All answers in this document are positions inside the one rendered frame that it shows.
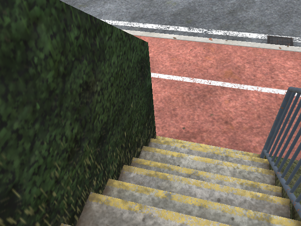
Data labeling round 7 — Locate stairs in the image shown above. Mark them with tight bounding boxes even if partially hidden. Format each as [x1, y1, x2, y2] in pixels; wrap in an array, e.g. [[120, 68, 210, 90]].
[[60, 136, 301, 226]]

